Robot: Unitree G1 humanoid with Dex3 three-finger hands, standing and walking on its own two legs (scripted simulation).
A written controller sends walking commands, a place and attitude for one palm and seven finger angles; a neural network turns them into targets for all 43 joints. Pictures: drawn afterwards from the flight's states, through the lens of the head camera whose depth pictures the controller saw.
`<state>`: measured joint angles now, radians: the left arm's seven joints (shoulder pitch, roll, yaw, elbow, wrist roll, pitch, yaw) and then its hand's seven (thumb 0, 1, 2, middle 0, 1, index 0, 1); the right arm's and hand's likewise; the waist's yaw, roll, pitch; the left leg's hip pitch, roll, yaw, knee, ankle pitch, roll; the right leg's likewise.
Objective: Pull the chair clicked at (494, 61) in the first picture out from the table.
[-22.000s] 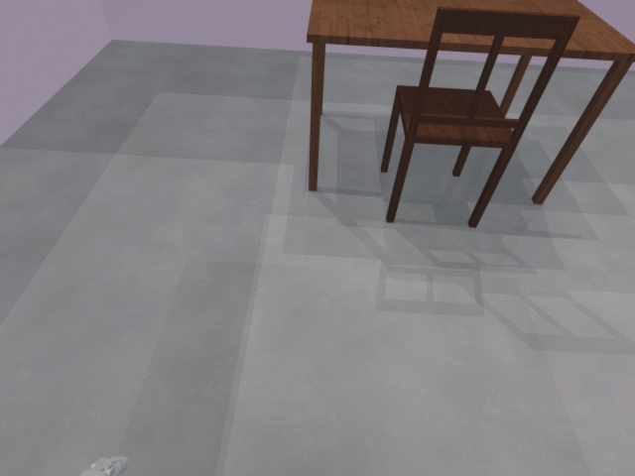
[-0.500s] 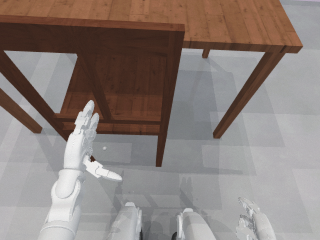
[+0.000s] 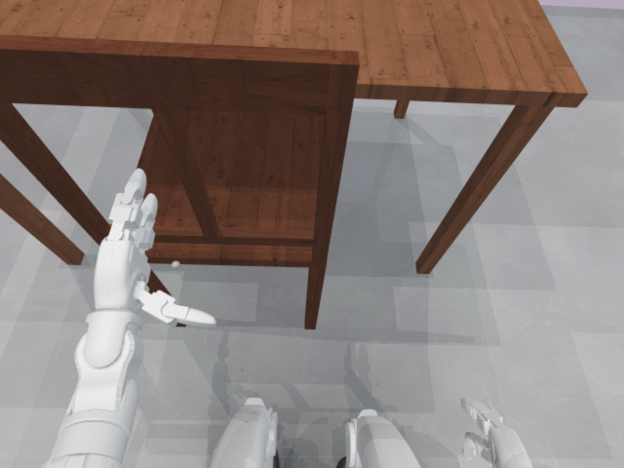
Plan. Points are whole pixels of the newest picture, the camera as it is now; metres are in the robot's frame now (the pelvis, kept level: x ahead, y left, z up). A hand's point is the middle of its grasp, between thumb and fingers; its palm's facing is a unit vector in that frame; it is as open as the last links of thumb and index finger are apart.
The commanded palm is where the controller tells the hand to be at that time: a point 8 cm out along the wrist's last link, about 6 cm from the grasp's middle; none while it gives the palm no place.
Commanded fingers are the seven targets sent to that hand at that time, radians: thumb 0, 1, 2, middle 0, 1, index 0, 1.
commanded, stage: aim the fingers beside a spindle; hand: left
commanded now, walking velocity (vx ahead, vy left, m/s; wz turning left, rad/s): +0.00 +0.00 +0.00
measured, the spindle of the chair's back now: (192, 181) +0.49 +0.18 +0.02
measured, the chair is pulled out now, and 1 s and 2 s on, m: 0.00 0.00 0.00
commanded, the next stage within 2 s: push the fingers through the gap in 1.86 s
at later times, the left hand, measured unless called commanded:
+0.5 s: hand (197, 286) +0.34 +0.16 +0.01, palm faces -0.05 -1.00 +0.01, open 16.9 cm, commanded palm +0.33 +0.21 +0.03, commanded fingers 0.00 -0.50 0.30 -0.06 -0.08 -0.06 -0.08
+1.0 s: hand (183, 272) +0.34 +0.17 +0.03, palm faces +0.01 -1.00 -0.03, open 16.9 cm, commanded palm +0.32 +0.22 +0.02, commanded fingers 0.00 -0.50 0.30 -0.06 -0.08 -0.06 -0.08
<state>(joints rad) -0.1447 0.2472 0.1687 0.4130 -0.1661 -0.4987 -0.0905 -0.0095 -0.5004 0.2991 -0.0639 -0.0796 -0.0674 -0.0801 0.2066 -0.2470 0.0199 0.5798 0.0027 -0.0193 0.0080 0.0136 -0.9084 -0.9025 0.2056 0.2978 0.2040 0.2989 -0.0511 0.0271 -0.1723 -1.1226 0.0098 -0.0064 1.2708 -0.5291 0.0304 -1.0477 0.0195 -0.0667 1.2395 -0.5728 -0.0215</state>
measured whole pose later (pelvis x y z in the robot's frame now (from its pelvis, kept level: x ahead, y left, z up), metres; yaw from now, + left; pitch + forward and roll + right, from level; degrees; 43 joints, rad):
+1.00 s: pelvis +0.01 +0.00 +0.00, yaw +0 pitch +22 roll -3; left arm -0.09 0.22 0.14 0.37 -0.18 -0.48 -0.11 -0.01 -0.50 0.30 -0.06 -0.08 -0.07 -0.08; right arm 0.21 -0.25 0.02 0.58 0.00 -0.02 0.00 0.01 -0.91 -0.90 0.21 0.30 0.20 0.30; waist -0.05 0.03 -0.17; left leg -1.11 0.01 -0.01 1.25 -0.53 0.03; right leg -1.03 0.02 -0.07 1.21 -0.57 -0.02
